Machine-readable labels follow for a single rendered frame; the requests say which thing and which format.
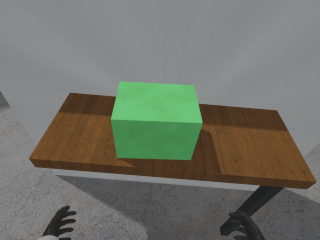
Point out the left robot hand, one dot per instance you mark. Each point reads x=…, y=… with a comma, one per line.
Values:
x=56, y=222

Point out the carton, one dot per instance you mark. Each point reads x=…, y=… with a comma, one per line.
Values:
x=156, y=121

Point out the table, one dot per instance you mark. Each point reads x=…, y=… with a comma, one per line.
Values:
x=236, y=145

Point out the right robot hand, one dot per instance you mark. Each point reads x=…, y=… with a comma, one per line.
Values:
x=250, y=228

